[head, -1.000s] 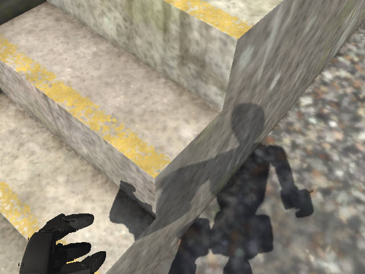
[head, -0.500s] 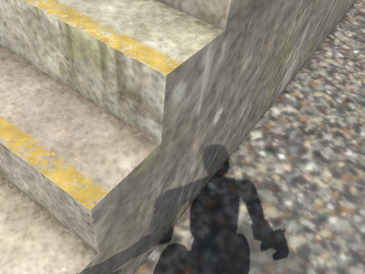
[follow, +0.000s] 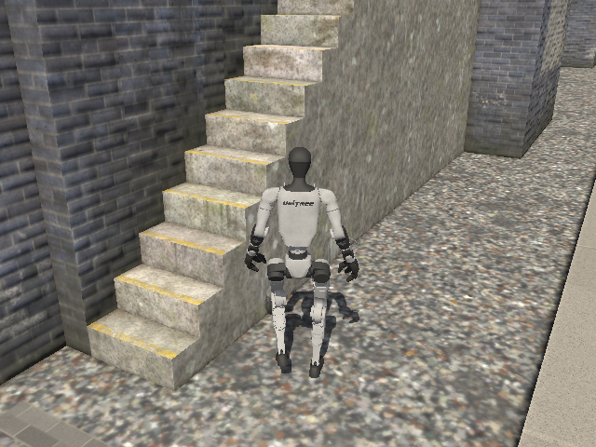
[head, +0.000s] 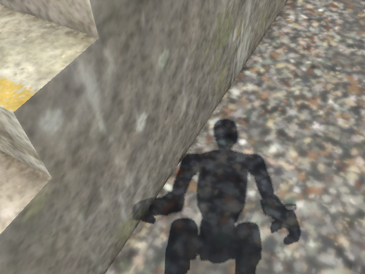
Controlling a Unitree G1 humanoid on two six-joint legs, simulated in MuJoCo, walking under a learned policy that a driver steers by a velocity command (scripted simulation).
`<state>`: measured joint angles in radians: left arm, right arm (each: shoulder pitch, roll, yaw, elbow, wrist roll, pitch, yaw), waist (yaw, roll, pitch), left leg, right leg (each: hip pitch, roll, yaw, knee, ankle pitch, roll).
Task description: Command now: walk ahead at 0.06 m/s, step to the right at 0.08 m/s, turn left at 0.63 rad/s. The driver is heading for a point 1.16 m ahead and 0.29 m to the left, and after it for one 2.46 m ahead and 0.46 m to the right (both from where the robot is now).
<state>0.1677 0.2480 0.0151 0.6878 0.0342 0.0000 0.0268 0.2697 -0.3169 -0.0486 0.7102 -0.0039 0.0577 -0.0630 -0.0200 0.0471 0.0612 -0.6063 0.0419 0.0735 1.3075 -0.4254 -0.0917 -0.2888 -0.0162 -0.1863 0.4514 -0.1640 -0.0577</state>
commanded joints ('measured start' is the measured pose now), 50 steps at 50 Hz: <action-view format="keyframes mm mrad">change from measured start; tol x16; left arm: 1 -89 148 45 -93 -3 -1 41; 22 -328 154 99 -176 -19 17 6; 41 -10 241 121 -143 -32 -39 -6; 50 -98 167 134 -214 -83 62 25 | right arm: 1 20 -93 -33 -89 2 -5 11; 17 5 -68 -51 -149 24 30 59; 20 115 -337 -125 -121 -30 -26 32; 25 -149 -189 -87 -172 22 -79 20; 37 -52 -73 -11 -75 -47 -81 20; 41 -243 -71 -19 -146 -19 -86 1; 50 -27 -47 -38 -45 20 -79 54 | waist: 1 1 -103 -107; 17 -41 -126 -176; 20 -42 308 -100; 24 39 -11 -152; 35 2 107 -60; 40 22 -318 -98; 50 -31 -171 -196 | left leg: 1 11 80 -102 -40 59 -6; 16 225 66 80 -598 52 80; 18 373 22 27 -828 233 162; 20 601 302 -615 -927 828 429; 23 547 229 -453 -954 634 375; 27 498 193 -277 -897 760 318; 35 280 105 -173 -903 42 222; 42 19 -109 -189 -321 -207 46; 50 486 -74 -139 -951 216 71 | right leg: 1 90 -364 210 -236 121 -207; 15 306 -385 -53 -82 438 -142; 18 191 -305 -133 128 238 -6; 20 -411 -51 -37 613 -524 169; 22 -467 -43 212 788 -413 162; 35 25 11 114 64 -62 71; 37 -8 -149 350 34 378 -18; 41 165 -279 711 -107 412 -226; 47 96 -144 583 -41 308 -100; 50 -108 -62 560 34 -1 -27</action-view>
